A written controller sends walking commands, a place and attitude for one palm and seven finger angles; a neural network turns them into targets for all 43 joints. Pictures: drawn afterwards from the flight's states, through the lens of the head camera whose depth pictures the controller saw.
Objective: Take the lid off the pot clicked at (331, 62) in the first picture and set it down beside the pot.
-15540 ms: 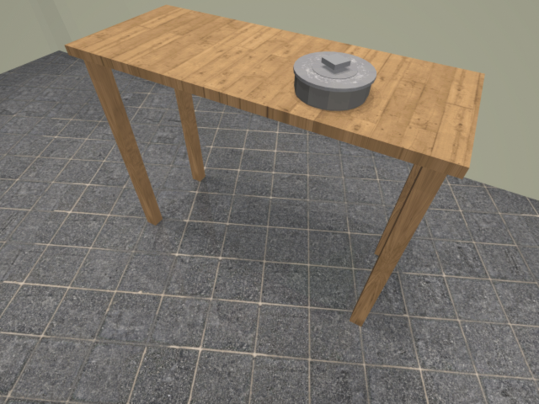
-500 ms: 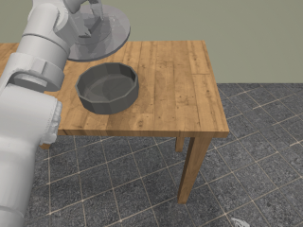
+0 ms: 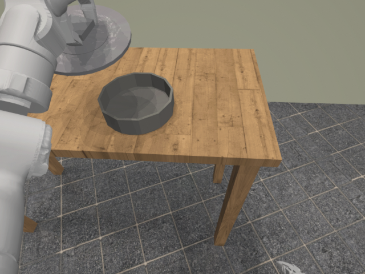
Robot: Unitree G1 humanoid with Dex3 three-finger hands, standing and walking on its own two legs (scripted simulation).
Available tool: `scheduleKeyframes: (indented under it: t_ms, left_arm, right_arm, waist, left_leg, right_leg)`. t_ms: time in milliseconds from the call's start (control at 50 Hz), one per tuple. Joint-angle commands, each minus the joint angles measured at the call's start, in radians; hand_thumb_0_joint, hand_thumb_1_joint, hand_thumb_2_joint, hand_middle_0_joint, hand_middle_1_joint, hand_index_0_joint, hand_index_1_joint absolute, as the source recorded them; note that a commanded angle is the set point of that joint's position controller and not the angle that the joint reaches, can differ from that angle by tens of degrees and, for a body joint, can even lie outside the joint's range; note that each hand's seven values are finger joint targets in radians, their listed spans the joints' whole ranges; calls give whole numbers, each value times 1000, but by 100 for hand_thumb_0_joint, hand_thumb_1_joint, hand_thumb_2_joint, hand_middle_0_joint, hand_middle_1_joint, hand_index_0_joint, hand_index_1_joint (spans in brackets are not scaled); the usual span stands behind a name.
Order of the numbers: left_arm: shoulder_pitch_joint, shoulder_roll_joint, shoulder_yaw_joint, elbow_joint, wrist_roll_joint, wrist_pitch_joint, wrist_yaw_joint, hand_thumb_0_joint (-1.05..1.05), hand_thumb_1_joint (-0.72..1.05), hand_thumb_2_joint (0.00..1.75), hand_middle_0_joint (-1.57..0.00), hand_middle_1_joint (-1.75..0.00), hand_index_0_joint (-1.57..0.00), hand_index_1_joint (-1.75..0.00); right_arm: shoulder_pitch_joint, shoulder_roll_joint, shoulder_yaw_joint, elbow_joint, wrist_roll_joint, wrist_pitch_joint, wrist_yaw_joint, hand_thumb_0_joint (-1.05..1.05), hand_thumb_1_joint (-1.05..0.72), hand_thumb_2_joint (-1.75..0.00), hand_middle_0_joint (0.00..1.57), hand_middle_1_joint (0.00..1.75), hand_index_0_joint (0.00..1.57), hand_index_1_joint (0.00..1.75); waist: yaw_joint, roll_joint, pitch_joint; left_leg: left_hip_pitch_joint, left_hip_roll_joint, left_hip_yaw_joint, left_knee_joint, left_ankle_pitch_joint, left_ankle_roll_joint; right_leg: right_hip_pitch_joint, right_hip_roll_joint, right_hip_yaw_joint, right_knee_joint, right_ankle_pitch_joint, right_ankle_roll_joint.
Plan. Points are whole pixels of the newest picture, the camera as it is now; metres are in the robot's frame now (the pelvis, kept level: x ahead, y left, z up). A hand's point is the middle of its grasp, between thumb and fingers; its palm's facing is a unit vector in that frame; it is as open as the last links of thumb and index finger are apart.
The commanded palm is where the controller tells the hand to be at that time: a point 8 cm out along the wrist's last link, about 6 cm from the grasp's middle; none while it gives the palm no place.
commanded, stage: move the lid sideways beside the pot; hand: left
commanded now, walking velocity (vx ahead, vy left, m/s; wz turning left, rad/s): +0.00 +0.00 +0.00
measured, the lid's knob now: (76, 27) +0.51 +0.20 +0.29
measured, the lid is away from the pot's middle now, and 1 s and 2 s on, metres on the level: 0.08 0.21 0.23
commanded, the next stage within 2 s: lower the lid onto the table in 1.32 s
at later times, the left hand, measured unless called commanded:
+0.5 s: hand (43, 28) +0.48 +0.25 +0.30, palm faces -0.18 -0.02 -0.98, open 8.5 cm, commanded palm +0.47 +0.26 +0.37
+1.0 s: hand (9, 34) +0.48 +0.32 +0.29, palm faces -0.20 -0.04 -0.98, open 8.4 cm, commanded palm +0.48 +0.31 +0.37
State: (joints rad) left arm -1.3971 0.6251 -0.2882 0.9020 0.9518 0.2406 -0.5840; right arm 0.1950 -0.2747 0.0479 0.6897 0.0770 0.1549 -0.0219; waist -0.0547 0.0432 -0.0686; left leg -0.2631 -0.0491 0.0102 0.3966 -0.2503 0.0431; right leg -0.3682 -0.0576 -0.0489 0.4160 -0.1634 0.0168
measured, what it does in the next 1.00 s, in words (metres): stands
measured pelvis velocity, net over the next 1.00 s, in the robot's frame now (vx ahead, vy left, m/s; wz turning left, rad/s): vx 0.02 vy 0.00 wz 0.01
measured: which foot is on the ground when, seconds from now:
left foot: down 0.00-1.00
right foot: down 0.00-1.00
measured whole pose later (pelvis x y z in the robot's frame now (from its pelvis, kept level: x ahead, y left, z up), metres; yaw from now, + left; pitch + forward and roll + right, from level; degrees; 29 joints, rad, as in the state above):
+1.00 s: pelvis +0.02 +0.00 +0.00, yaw +0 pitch +10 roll -1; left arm -1.40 0.88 -0.18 1.04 1.01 0.10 -0.58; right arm 0.22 -0.28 0.05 0.70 0.10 0.20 -0.05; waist -0.08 0.04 -0.06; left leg -0.32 -0.03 -0.01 0.43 -0.28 0.04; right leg -0.39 -0.04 -0.07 0.38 -0.16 0.02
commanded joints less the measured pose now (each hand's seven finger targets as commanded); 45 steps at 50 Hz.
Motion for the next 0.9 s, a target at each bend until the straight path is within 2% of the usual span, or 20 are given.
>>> scheduleKeyframes:
  t_ms: [0,40,80,140,180,240,280,340,380,440,480,520,540,580,640,680,740,760,840,880]
  left_arm:
    - [-682,252,99,-191,38,-15,66,0,48,111,-86,-107,-81,-102]
    - [-659,248,93,-221,24,-23,72,0,48,111,-86,-107,-81,-102]
    - [-696,356,173,-195,52,-35,75,0,48,111,-86,-107,-81,-102]
    - [-631,288,110,-165,33,-39,69,0,48,111,-86,-107,-81,-102]
    - [-656,350,161,-127,54,-44,70,0,48,111,-86,-107,-81,-102]
    - [-614,317,118,-120,42,-54,69,0,48,111,-86,-107,-81,-102]
    - [-646,382,159,-90,67,-60,72,0,48,111,-86,-107,-81,-102]
    - [-640,326,106,-115,45,-72,72,0,48,111,-86,-107,-81,-102]
    - [-659,430,183,-95,71,-83,76,0,48,111,-86,-107,-81,-102]
    - [-684,366,120,-184,46,-100,75,0,48,111,-86,-107,-81,-102]
    - [-658,466,207,-114,75,-102,76,0,48,111,-86,-107,-81,-102]
    - [-639,473,198,-84,72,-105,70,0,48,111,-86,-107,-81,-102]
    - [-606,431,160,-86,59,-104,69,0,48,111,-86,-107,-81,-102]
    - [-634,505,217,-94,76,-112,73,0,48,111,-86,-107,-81,-102]
    - [-599,459,170,-107,63,-114,69,0,48,111,-86,-107,-81,-102]
    - [-620,548,245,-116,85,-121,73,0,48,111,-86,-107,-81,-102]
    - [-564,447,153,-69,58,-115,60,0,48,111,-86,-107,-81,-102]
    - [-614,482,184,-117,69,-120,64,0,48,111,-86,-107,-81,-102]
    - [-608,459,156,-112,63,-125,65,0,48,111,-86,-107,-81,-102]
    - [-631,521,205,-113,81,-138,67,0,48,111,-86,-107,-81,-102]
  right_arm:
    - [-24,-134,-36,-107,3,-17,-17,0,-90,-90,20,30,20,30]
    - [-31,-141,-40,-119,3,-21,-18,0,-90,-90,20,30,20,30]
    - [-17,-137,-38,-109,-3,-22,-23,0,-90,-90,20,30,20,30]
    - [-19,-143,-40,-115,7,-16,-22,0,-90,-90,20,30,20,30]
    - [-3,-140,-39,-101,2,-11,-23,0,-90,-90,20,30,20,30]
    - [-15,-147,-38,-116,10,-1,-24,0,-90,-90,20,30,20,30]
    - [2,-146,-39,-98,7,5,-29,0,-90,-90,20,30,20,30]
    - [-2,-149,-41,-106,16,3,-27,0,-90,-90,20,30,20,30]
    - [16,-149,-41,-93,8,4,-33,0,-90,-90,20,30,20,30]
    - [10,-148,-43,-110,18,-3,-31,0,-90,-90,20,30,20,30]
    - [36,-151,-45,-87,7,0,-34,0,-90,-90,20,30,20,30]
    - [34,-150,-42,-89,9,8,-37,0,-90,-90,20,30,20,30]
    - [24,-157,-42,-99,18,14,-35,0,-90,-90,20,30,20,30]
    - [37,-156,-43,-87,10,18,-35,0,-90,-90,20,30,20,30]
    - [27,-158,-44,-98,22,25,-32,0,-90,-90,20,30,20,30]
    - [30,-155,-45,-95,10,24,-32,0,-90,-90,20,30,20,30]
    - [35,-158,-42,-94,28,35,-33,0,-90,-90,20,30,20,30]
    - [41,-154,-44,-86,20,33,-31,0,-90,-90,20,30,20,30]
    - [44,-162,-40,-81,25,26,-35,0,-90,-90,20,30,20,30]
    - [53,-156,-39,-74,16,21,-38,0,-90,-90,20,30,20,30]
  waist:
    - [-22,-20,-412]
    - [-20,35,-441]
    - [-12,-7,-478]
    - [-16,24,-434]
    - [-14,-18,-422]
    - [-17,6,-413]
    - [-22,-28,-425]
    - [-31,41,-403]
    - [-25,3,-436]
    - [-29,96,-474]
    - [-24,40,-474]
    - [-22,16,-453]
    - [-26,65,-432]
    - [-21,22,-460]
    - [-27,92,-441]
    - [-15,60,-485]
    - [-34,73,-400]
    - [-28,74,-453]
    - [-41,139,-432]
    - [-34,100,-473]
  left_leg:
    - [114,-2,-40,-14,401,-8]
    - [160,0,-49,5,479,-16]
    - [131,-3,-42,-1,440,-8]
    - [130,3,-44,1,477,-15]
    - [101,2,-38,-4,416,-6]
    - [87,4,-35,-1,440,-3]
    - [72,6,-26,-3,384,3]
    - [105,6,-37,3,426,-1]
    - [78,4,-28,5,387,8]
    - [144,6,-42,18,499,-4]
    - [121,7,-36,25,472,4]
    - [72,6,-23,17,430,12]
    - [86,10,-27,24,491,4]
    - [81,13,-26,27,475,10]
    - [111,19,-31,35,543,2]
    - [116,19,-34,49,564,9]
    - [108,25,-33,37,564,1]
    - [138,26,-38,42,572,-1]
    - [189,24,-50,55,637,-14]
    - [177,23,-46,61,618,-4]
  right_leg:
    - [217,52,13,0,217,-63]
    - [205,55,10,0,240,-68]
    - [252,52,20,6,244,-63]
    - [224,52,12,-2,249,-65]
    - [231,52,15,0,224,-61]
    - [237,49,13,-1,250,-63]
    - [245,49,18,0,229,-56]
    - [204,53,9,-12,222,-62]
    - [249,52,21,-4,233,-56]
    - [222,54,13,-7,258,-60]
    - [240,56,18,-2,256,-55]
    - [269,48,22,-2,271,-52]
    - [235,51,11,-5,285,-56]
    - [262,50,20,1,283,-51]
    - [221,53,9,-5,288,-55]
    - [252,53,20,7,303,-52]
    - [196,55,1,-14,282,-52]
    - [204,58,9,-6,270,-48]
    - [147,67,-7,-21,260,-56]
    - [182,65,-1,-11,268,-50]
